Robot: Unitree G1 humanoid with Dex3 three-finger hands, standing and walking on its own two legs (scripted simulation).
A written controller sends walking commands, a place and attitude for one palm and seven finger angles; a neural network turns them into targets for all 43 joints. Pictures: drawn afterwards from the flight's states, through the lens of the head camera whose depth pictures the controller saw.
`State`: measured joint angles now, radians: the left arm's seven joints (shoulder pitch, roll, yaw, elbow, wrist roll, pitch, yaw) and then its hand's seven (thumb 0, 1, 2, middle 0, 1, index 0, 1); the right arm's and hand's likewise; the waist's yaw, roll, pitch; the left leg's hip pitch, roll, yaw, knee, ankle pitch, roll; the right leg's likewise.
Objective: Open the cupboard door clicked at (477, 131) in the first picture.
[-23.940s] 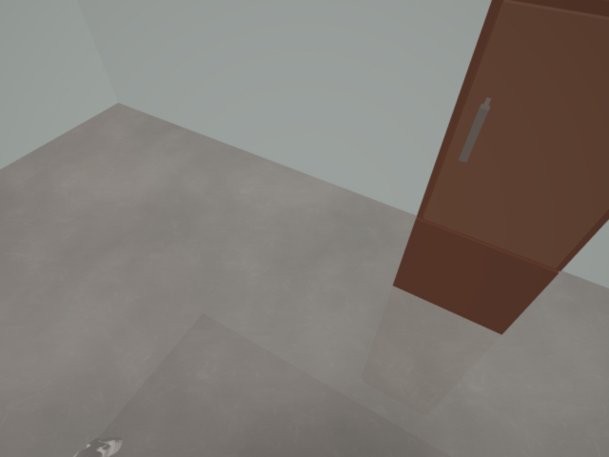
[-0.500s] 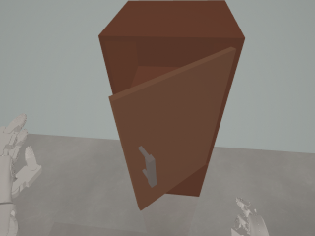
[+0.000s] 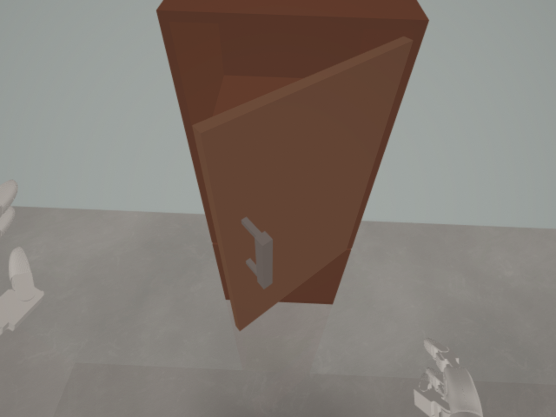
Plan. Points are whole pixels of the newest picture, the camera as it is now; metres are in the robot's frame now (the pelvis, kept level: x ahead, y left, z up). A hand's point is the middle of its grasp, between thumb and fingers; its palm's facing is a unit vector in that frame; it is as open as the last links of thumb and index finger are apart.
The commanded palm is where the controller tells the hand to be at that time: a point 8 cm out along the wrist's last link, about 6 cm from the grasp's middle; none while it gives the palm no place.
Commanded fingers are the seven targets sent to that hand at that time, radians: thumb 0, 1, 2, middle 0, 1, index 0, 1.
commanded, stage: step back with the hand held close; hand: left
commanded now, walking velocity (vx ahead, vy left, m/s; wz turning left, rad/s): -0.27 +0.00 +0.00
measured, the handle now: (256, 254) +0.36 +0.06 +0.00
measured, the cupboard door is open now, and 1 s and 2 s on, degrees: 41 41 41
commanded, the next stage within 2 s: stop stepping back and stand still in 0.86 s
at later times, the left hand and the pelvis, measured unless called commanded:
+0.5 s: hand out of the picture +0.13 +0.27 +0.17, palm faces +0.47 -0.73 -0.50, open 7.4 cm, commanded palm +0.06 +0.31 +0.18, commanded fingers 0.00 0.90 0.90 -0.20 -0.30 -0.20 -0.30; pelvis -0.06 +0.00 -0.02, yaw +3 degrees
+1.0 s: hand out of the picture +0.04 +0.26 +0.17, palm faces +0.36 -0.78 -0.51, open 7.4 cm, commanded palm -0.02 +0.30 +0.18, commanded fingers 0.00 0.90 0.90 -0.20 -0.30 -0.20 -0.30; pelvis -0.16 +0.00 +0.01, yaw +1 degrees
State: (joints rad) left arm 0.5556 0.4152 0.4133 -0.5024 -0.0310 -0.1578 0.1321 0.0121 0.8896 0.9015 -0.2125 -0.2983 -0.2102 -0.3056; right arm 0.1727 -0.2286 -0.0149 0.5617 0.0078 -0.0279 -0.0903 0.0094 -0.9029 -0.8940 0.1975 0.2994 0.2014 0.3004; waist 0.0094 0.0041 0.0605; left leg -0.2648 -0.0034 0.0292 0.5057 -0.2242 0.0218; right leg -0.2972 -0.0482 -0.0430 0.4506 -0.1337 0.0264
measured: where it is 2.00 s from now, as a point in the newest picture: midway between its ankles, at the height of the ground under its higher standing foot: outside the picture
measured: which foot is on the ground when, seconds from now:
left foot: down 0.00-0.64, up 0.66-0.78, down 0.80-1.00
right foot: down 0.00-0.44, up 0.46-0.54, down 0.56-0.82, up 0.84-1.00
